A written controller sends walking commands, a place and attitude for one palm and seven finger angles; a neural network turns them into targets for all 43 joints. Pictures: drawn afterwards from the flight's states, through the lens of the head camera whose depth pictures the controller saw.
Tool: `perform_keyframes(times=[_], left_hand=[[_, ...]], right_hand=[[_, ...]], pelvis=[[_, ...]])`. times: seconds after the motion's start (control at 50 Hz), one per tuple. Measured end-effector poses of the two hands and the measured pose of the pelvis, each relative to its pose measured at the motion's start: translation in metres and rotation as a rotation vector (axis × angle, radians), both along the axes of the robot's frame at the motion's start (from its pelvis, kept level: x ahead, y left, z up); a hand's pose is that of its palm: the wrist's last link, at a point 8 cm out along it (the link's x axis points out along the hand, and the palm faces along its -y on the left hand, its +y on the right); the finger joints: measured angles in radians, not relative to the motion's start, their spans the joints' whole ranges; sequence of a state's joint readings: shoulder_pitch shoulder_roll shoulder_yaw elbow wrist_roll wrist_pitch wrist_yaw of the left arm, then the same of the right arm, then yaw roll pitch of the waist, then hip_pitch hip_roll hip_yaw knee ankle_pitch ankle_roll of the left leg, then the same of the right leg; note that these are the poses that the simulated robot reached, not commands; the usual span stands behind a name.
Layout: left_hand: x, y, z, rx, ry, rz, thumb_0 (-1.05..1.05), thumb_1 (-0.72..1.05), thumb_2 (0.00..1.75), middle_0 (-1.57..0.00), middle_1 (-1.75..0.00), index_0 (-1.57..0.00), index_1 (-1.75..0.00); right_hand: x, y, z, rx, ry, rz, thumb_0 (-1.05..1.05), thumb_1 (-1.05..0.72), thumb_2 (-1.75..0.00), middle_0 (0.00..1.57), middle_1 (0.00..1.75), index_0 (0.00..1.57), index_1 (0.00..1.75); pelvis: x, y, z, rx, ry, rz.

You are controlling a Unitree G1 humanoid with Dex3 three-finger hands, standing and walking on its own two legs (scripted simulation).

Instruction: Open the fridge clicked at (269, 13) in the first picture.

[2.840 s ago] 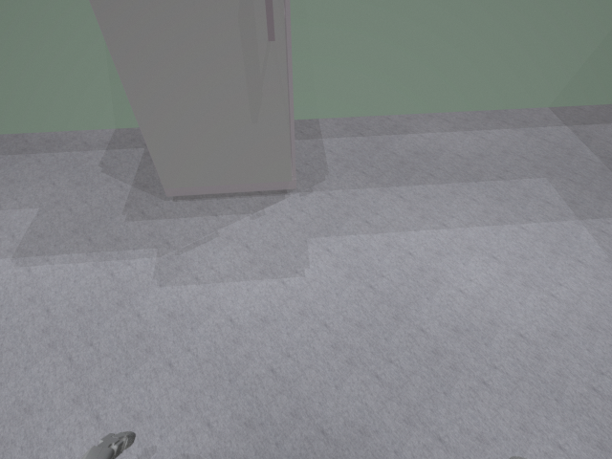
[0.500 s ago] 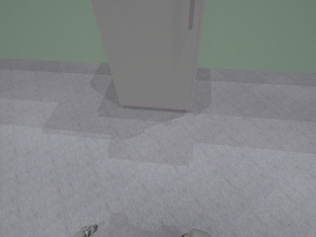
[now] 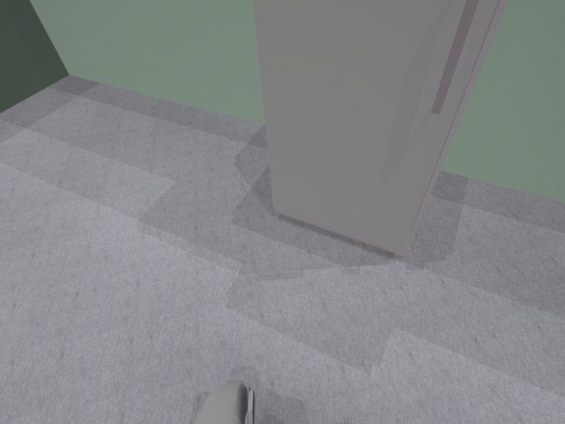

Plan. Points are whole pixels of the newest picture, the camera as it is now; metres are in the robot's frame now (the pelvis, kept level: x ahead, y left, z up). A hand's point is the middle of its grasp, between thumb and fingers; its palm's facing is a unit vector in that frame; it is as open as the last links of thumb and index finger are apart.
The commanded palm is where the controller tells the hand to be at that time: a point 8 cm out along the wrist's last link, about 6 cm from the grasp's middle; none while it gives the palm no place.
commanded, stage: walk to a spot facing it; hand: right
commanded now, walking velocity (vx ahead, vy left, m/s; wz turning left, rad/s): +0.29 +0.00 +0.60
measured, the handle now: (464, 25) +0.87 -0.32 +0.18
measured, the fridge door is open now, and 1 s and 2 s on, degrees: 0 0 0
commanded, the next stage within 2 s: turn to face it in 0.26 s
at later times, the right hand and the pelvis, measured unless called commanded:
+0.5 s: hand (401, 356) +0.28 -0.18 -0.17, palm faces -0.21 +0.95 -0.24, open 7.3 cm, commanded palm none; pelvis +0.20 +0.01 +0.00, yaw +14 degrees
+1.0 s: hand (424, 306) +0.38 -0.23 -0.17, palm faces +0.02 +0.97 -0.23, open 7.4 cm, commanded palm none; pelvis +0.27 -0.03 +0.00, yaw +0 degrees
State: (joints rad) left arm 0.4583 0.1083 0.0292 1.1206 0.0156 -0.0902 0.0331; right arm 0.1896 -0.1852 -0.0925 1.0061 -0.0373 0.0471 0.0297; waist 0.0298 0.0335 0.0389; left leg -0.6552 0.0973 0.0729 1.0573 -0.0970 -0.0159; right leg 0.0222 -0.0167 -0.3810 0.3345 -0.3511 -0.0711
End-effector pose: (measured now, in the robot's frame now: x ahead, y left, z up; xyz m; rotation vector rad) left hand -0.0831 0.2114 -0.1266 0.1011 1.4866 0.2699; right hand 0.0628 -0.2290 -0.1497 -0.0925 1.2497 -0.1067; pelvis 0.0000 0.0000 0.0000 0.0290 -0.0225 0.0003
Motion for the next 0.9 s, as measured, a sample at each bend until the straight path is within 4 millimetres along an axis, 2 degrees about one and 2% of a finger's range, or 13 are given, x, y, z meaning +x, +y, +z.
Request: perform_keyframes(times=[0.14, 0.2, 0.24, 0.28, 0.32, 0.4, 0.44, 0.5, 0.58, 0.66, 0.72, 0.8, 0.9], left_hand=[[0.002, -0.029, -0.004, -0.064, 0.142, 0.132, 0.0, 0.91, 0.9, -0.2, -0.3, -0.2, -0.3], [0.018, -0.028, -0.01, -0.084, 0.179, 0.178, 0.0, 0.91, 0.9, -0.2, -0.3, -0.2, -0.3], [0.04, -0.018, -0.02, -0.091, 0.176, 0.19, 0.0, 0.91, 0.9, -0.2, -0.3, -0.2, -0.3], [0.076, -0.003, -0.027, -0.07, 0.127, 0.186, 0.01, 0.91, 0.9, -0.2, -0.3, -0.2, -0.3], [0.125, 0.014, -0.029, -0.037, 0.02, 0.177, 0.01, 0.91, 0.9, -0.2, -0.3, -0.2, -0.3], [0.232, 0.042, -0.017, 0.026, -0.233, 0.152, 0.01, 0.91, 0.9, -0.2, -0.3, -0.2, -0.3], [0.277, 0.049, -0.01, 0.046, -0.329, 0.134, 0.0, 0.91, 0.9, -0.2, -0.3, -0.2, -0.29], [0.327, 0.047, -0.002, 0.053, -0.402, 0.099, 0.0, 0.91, 0.9, -0.19, -0.3, -0.2, -0.29], [0.37, 0.029, -0.003, 0.043, -0.389, 0.032, 0.0, 0.91, 0.9, -0.19, -0.3, -0.2, -0.29], [0.397, 0.003, -0.01, 0.032, -0.331, -0.042, 0.0, 0.91, 0.9, -0.19, -0.3, -0.2, -0.29], [0.402, -0.012, -0.007, 0.024, -0.302, -0.051, 0.0, 0.91, 0.9, -0.2, -0.3, -0.2, -0.3], [0.402, -0.012, 0.001, 0.052, -0.273, -0.046, -0.02, 0.94, 0.9, -0.2, -0.3, -0.2, -0.3], [0.39, -0.008, 0.004, 0.053, -0.205, -0.061, -0.01, 0.93, 0.9, -0.2, -0.3, -0.2, -0.3]], right_hand=[[0.11, 0.034, -0.009, 0.036, -0.034, 0.143, 0.0, -0.91, -0.9, 0.2, 0.3, 0.19, 0.3], [0.156, 0.049, -0.014, 0.036, -0.082, 0.182, 0.0, -0.91, -0.9, 0.2, 0.3, 0.2, 0.3], [0.179, 0.053, -0.019, 0.023, -0.127, 0.175, 0.0, -0.91, -0.9, 0.2, 0.3, 0.2, 0.3], [0.19, 0.051, -0.017, 0.005, -0.123, 0.167, 0.0, -0.91, -0.9, 0.2, 0.3, 0.2, 0.3], [0.195, 0.044, -0.011, -0.024, -0.092, 0.171, 0.0, -0.91, -0.9, 0.2, 0.3, 0.2, 0.3], [0.204, 0.023, 0.002, -0.094, -0.008, 0.225, -0.01, -0.92, -0.9, 0.2, 0.3, 0.2, 0.3], [0.21, 0.014, 0.007, -0.112, 0.022, 0.241, -0.01, -0.92, -0.9, 0.2, 0.3, 0.2, 0.3], [0.225, 0.004, 0.011, -0.118, 0.033, 0.237, 0.0, -0.92, -0.9, 0.2, 0.3, 0.2, 0.3], [0.249, -0.007, 0.004, -0.091, 0.012, 0.188, 0.0, -0.91, -0.9, 0.2, 0.3, 0.2, 0.3], [0.269, -0.021, -0.016, -0.054, 0.0, 0.111, 0.0, -0.91, -0.9, 0.2, 0.3, 0.2, 0.3], [0.277, -0.028, -0.016, -0.048, 0.019, 0.095, 0.0, -0.91, -0.9, 0.2, 0.3, 0.2, 0.3], [0.289, -0.038, -0.007, -0.046, 0.027, 0.089, 0.0, -0.91, -0.9, 0.2, 0.3, 0.2, 0.3], [0.303, -0.049, 0.004, -0.067, -0.014, 0.057, 0.0, -0.91, -0.9, 0.2, 0.3, 0.2, 0.3]], pelvis=[[0.061, 0.006, -0.011, 0.017, 0.013, 0.073], [0.093, 0.016, -0.019, 0.01, 0.012, 0.109], [0.114, 0.024, -0.028, -0.016, 0.016, 0.123], [0.128, 0.026, -0.027, -0.005, -0.001, 0.15], [0.141, 0.026, -0.021, -0.001, -0.008, 0.179], [0.166, 0.021, -0.01, -0.013, 0.007, 0.23], [0.179, 0.016, -0.006, -0.015, 0.018, 0.241], [0.2, 0.007, -0.003, -0.013, 0.027, 0.24], [0.232, -0.008, -0.007, 0.007, 0.025, 0.205], [0.261, -0.023, -0.017, 0.001, 0.014, 0.157], [0.27, -0.032, -0.013, 0.002, 0.009, 0.151], [0.274, -0.04, -0.004, 0.012, 0.019, 0.116], [0.276, -0.042, 0.001, 0.012, 0.034, 0.065]])
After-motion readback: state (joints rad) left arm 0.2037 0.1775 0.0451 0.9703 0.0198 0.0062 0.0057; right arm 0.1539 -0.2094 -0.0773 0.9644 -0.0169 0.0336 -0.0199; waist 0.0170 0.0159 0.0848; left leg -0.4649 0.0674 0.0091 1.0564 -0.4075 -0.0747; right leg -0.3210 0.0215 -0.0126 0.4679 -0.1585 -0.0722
